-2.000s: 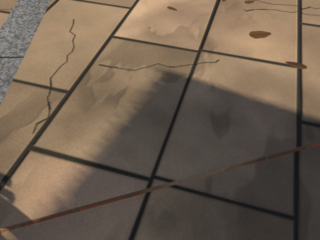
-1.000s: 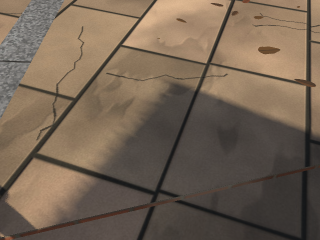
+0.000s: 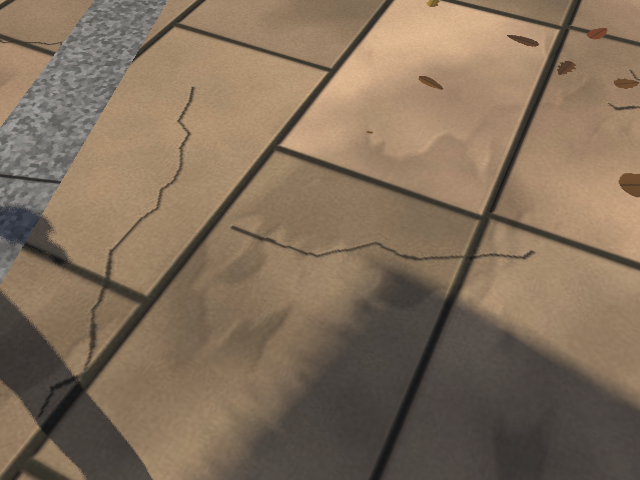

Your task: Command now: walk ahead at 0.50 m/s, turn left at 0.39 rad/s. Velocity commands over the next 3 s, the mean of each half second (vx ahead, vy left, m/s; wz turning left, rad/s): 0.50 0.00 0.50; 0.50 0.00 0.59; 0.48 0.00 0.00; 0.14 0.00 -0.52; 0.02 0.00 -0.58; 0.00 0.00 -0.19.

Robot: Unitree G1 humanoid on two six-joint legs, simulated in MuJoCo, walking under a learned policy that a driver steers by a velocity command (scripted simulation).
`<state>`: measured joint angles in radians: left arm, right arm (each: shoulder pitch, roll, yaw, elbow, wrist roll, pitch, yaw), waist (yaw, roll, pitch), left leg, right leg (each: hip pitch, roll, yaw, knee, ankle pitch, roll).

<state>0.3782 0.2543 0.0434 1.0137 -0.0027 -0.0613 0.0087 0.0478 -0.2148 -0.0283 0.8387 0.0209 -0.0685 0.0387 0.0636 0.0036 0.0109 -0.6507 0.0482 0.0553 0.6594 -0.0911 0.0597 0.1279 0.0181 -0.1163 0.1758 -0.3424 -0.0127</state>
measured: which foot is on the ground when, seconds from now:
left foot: down 0.00-0.50, up 0.52-1.00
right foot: down 0.00-0.06, up 0.08-0.48, down 0.50-1.00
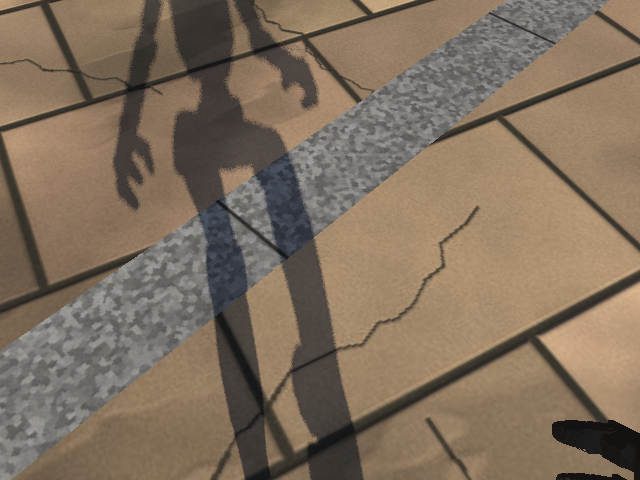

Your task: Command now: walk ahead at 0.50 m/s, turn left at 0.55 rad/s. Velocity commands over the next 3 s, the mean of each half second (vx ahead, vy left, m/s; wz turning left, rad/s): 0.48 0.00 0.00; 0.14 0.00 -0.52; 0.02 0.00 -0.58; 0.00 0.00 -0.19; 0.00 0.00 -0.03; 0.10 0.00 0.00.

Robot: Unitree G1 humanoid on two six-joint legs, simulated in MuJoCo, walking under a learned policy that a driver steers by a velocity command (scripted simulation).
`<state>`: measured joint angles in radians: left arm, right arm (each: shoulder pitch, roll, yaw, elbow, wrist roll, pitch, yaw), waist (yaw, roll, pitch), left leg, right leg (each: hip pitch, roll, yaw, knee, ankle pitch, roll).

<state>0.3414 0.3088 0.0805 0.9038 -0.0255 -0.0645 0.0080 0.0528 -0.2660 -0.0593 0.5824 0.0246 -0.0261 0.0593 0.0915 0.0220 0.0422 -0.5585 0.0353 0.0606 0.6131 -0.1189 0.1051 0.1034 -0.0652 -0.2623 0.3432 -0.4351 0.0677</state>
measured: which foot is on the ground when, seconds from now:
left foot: up 0.00-0.00, down 0.02-0.58, up 0.60-1.00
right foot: down 0.00-0.00, up 0.02-0.54, down 0.56-1.00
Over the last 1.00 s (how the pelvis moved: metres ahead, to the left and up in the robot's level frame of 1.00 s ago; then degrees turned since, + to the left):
0.52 0.12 0.02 34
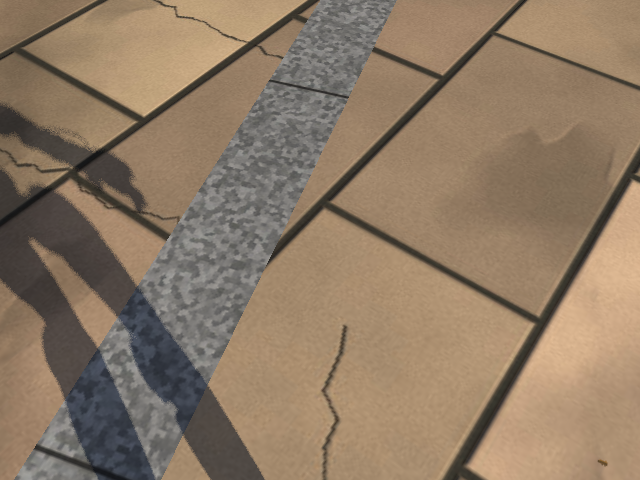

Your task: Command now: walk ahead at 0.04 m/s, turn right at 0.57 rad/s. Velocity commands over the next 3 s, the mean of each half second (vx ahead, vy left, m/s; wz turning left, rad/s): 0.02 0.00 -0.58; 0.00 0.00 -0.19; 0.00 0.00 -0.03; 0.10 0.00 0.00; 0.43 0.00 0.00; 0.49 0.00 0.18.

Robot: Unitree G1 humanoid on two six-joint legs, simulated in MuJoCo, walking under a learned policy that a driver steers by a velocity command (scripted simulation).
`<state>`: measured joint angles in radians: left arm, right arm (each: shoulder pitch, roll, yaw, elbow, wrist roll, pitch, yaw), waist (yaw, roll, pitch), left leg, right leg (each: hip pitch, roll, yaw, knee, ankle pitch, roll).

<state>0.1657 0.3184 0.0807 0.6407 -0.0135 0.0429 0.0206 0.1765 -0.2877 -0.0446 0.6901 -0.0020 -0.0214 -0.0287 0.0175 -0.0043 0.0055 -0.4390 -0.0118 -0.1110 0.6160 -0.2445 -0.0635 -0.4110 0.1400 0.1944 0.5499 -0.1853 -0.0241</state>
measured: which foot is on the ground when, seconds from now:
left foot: up 0.00-0.00, down 0.02-0.42, up 0.44-0.80, down 0.82-1.00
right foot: down 0.00-0.02, up 0.04-0.40, down 0.42-1.00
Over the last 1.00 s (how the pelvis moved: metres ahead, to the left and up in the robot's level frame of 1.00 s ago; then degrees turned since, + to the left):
0.44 0.02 0.01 -21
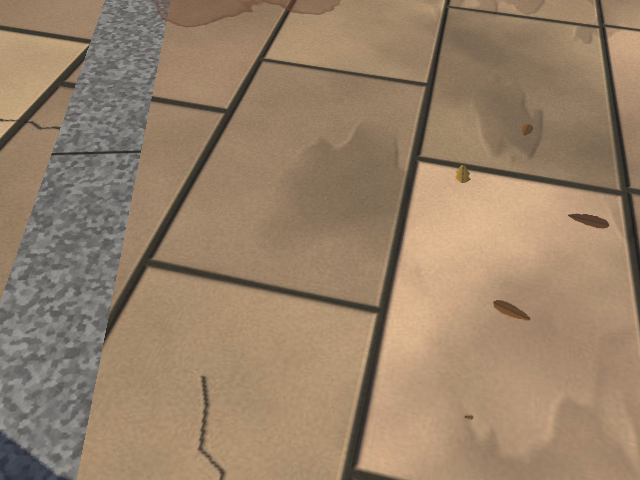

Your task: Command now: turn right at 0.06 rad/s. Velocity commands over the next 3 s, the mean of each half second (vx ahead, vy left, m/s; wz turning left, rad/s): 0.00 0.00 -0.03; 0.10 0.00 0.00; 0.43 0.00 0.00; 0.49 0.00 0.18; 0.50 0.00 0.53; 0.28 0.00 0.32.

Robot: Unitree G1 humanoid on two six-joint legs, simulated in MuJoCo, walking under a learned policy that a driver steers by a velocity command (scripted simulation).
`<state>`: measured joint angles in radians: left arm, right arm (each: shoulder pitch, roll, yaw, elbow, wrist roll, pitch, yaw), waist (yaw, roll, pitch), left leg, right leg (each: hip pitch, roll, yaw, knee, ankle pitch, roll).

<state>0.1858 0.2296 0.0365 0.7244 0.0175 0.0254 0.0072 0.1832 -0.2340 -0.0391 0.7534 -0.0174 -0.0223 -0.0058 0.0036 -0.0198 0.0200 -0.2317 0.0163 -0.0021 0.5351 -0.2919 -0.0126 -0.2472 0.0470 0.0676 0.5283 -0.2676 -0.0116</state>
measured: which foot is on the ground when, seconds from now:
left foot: down 0.00-1.00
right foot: down 0.00-0.80, up 0.82-1.00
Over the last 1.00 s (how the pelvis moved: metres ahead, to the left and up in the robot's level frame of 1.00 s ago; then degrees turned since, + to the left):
0.01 0.00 0.00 -22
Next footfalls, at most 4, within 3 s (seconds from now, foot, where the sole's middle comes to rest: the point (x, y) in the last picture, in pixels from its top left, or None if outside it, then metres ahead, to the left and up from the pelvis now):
1.06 right None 0.11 -0.13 -0.77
1.54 left None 0.48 0.11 -0.77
2.06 right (373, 367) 0.78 -0.11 -0.77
2.58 left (235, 304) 0.95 0.23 -0.77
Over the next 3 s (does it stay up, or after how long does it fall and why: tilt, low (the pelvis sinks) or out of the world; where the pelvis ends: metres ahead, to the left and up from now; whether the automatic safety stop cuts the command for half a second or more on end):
stays up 0.99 0.17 0.01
